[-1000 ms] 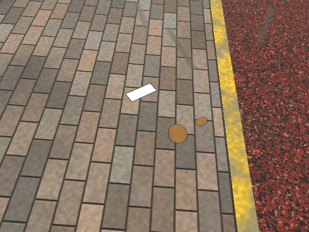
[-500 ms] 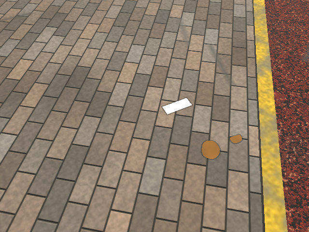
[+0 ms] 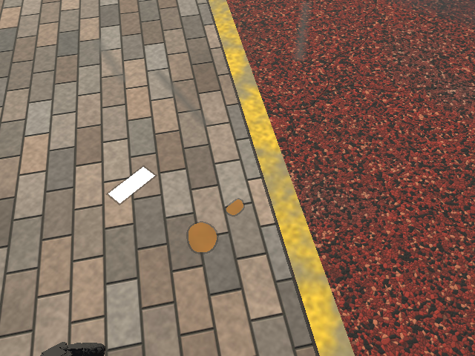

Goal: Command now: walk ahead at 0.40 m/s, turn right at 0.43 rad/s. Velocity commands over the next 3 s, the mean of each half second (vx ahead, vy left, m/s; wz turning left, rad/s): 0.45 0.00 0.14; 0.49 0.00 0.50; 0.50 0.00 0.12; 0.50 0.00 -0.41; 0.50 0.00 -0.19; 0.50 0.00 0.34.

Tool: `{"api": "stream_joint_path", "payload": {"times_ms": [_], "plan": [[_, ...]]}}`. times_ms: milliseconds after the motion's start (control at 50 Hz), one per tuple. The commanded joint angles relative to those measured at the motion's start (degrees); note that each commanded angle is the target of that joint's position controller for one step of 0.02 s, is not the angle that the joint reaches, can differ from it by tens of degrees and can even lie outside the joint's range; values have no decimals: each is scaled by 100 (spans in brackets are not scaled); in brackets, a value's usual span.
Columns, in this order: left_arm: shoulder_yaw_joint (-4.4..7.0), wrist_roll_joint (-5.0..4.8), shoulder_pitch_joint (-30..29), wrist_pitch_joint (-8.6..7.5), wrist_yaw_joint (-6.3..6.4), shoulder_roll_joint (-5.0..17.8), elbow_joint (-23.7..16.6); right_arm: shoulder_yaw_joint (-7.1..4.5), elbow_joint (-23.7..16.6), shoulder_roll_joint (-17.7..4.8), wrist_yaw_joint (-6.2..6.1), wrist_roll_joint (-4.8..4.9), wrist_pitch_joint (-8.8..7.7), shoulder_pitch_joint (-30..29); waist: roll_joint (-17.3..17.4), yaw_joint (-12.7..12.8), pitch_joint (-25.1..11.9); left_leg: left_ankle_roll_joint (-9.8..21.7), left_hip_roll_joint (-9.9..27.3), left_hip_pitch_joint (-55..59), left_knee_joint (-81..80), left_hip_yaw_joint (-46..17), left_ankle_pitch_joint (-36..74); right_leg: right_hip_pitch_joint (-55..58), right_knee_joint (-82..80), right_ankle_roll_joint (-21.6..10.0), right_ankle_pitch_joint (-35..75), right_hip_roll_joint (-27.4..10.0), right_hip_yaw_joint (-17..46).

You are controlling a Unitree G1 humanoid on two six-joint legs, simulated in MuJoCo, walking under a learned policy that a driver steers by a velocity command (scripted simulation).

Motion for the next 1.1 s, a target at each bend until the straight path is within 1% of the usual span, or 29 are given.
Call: {"api": "stream_joint_path", "payload": {"times_ms": [20, 40, 60, 80, 100, 140, 180, 280, 440, 500, 540, 560, 580, 600, 620, 640, 660, 680, 700, 760, 840, 900, 960, 1000, 1020, 1040, 1060, 1080, 1100], "plan": [[338, 6, 742, -69, 35, 762, -180, -172, -273, -833, 40, 46, -72, -241, 372, 827, -271, 880, 1060, -1123, 715, -316, 2150, 2029, -682, -418, 170, 629, -466], [506, -14, 1712, -51, 111, 1089, 61, -27, -298, -509, 48, -80, -126, -188, -76, 1294, -827, 572, 717, -1940, 2251, 40, 2039, 3467, -819, -632, 146, 358, 181], [598, 55, 2031, -79, 210, 1899, 11, 187, -725, 111, 69, -269, -219, -140, -1836, 1079, -1249, 72, -124, -4087, 4646, -64, -1224, 4681, -1692, -1522, -720, -1410, 3442], [509, 67, 1962, -214, 166, 1578, -110, 70, -662, -455, 63, 27, -329, -410, -909, 1362, -1544, 83, -274, -4676, 5563, -1251, -1319, 4474, -2505, -1963, -1481, -1953, 4690], [395, 105, 1745, -307, 133, 1250, -35, -13, -739, -709, 77, 216, -358, -704, -719, 1268, -886, 234, 26, -5019, 5715, -1349, -840, 4045, -2481, -1762, -1293, -1820, 3808], [237, 130, 1156, -379, 111, 738, 12, 4, -621, -634, 52, 50, -330, -726, -511, 898, -291, 358, 435, -4589, 5119, -1368, 168, 2956, -2530, -1372, -485, -1281, 2415], [192, 215, 805, -466, 129, 578, 17, -21, -443, -541, 94, 32, -195, -410, -642, 571, -118, 324, 492, -3940, 4813, -1463, 778, 2306, -2843, -1164, 481, -967, 1541], [236, 266, 921, -618, 220, 587, 300, 30, -405, -199, 88, 9, -64, -597, -243, 544, 160, 138, 104, -4125, 3755, -1749, 1862, 2288, -3063, -955, 2185, -730, 181], [316, 143, 1450, -434, 390, 879, 756, 220, -933, 142, 403, 1, -168, -1966, -101, 1032, 548, 451, -84, -4129, 1578, -902, 2392, 3311, -2922, -559, 3413, -920, -643], [368, 142, 1437, -260, 494, 1089, 778, 138, -1067, -47, 479, 2, -142, -1865, -419, 791, 121, 743, -516, -3601, 1541, -415, 1558, 3824, -1962, -462, 6042, -986, -842], [398, 158, 1328, -158, 558, 1233, 719, -34, -957, -388, 438, 22, -84, -1013, -634, 257, -455, 1043, -829, -2460, 1566, -314, 1073, 3739, -598, -453, 7173, -989, -875], [384, 119, 1137, -163, 558, 1226, 653, -193, -799, -682, 351, 20, -70, -143, -459, -278, -876, 1296, -919, -1051, 1063, -494, 1451, 3053, 637, -368, 6639, -805, -964], [246, 236, 1271, -263, 521, 848, 538, -295, -670, -1050, 216, 7, 14, 538, 357, -419, -1385, 1657, 3, 778, 1054, -1898, 1654, 1467, 2414, -212, 3239, -367, -889], [36, 242, 1796, -456, 371, 265, 272, -355, -815, -1400, 196, -18, -41, 311, 1553, 213, -2073, 2970, 1479, 2582, 531, -5373, 797, -981, 4512, 139, -1757, 943, -24], [137, 86, 1141, -678, 245, 809, 202, -239, -839, -913, 187, -39, -76, 391, 646, -246, -2215, 2778, 1433, 2549, -57, -5514, 305, -1563, 4728, 1, -1557, 651, 1023], [151, -94, 674, -776, 187, 918, -23, -175, -846, -704, 171, -56, -110, 148, 318, -142, -1322, 2484, 1256, 1769, -230, -4659, 395, -1750, 4279, -102, -1049, 386, 993], [117, -9, 582, -815, 209, 795, -50, -143, -879, -608, 183, -26, -137, -226, -296, 203, -679, 2280, 988, 808, -341, -4096, 955, -1600, 3666, -101, -762, 159, 871], [152, 141, 621, -786, 240, 817, -2, -96, -938, -442, 172, -23, -154, -541, -337, 409, -413, 2179, 767, 207, -417, -3671, 1552, -1331, 3153, -19, -579, -9, 826], [168, 199, 747, -718, 234, 823, 26, -65, -1010, -405, 144, -97, -151, -711, -119, 576, -272, 2173, 626, -327, -554, -3432, 1980, -975, 3015, 74, -462, -85, 806], [106, 282, 846, -557, 268, 637, 23, -97, -922, -523, 52, -70, -167, -771, 103, 715, -118, 2143, 396, -1267, -714, -2857, 2732, -629, 2169, 432, -214, -139, 529], [-48, 264, -112, -549, 261, 313, -204, -164, -765, -734, -72, -4, -71, -518, 392, 320, -64, 1673, -144, -1896, -520, -2268, 2030, 21, 198, 598, 1452, 201, 302], [13, 127, -438, -605, 202, 475, -272, -167, -626, -749, -84, 17, -7, -166, 581, 128, -219, 1494, 38, -1522, -246, -2634, 1359, 306, -557, 565, 1912, 400, 425], [141, 110, -236, -671, 152, 701, -222, -125, -538, -604, -79, 0, -11, -90, 782, 267, -251, 1307, 421, -931, 223, -3096, 1056, 467, -852, 270, 1541, 280, 566], [271, 154, 439, -708, 177, 838, -62, -69, -543, -424, -51, -52, -8, -130, 800, 663, -414, 1084, 214, -934, 952, -2995, 1594, 1361, -1111, -48, 1143, 325, 393], [346, 239, 1140, -736, 209, 1086, -13, 55, -618, -93, -23, -117, -21, -66, 314, 964, -1053, 866, -120, -1312, 2353, -2635, 1203, 2470, -1128, -389, 904, -393, 1118], [503, 324, 1678, -670, 189, 1692, 201, 184, -691, 315, -19, 7, -95, 790, -1535, 690, -1717, 408, -986, -3172, 4458, -1848, -689, 4244, -1729, -1388, -270, -1612, 3753], [451, 163, 1924, -643, 112, 1306, 312, 129, -610, -126, -37, 110, -119, 785, -1564, 856, -1604, 343, -820, -4202, 5374, -2067, -1289, 4382, -2324, -1601, -1962, -1894, 5132], [342, 135, 1629, -628, 122, 922, 254, 25, -664, -517, -49, 128, -110, 143, -856, 993, -841, 379, -563, -4477, 5680, -2126, -780, 3823, -2411, -1359, -2055, -1678, 4395], [283, 187, 1349, -593, 135, 771, 219, 28, -781, -544, -68, 29, -102, -364, -424, 962, -487, 393, -344, -4368, 5567, -1878, -355, 3221, -2357, -1183, -1346, -1400, 3516]]}}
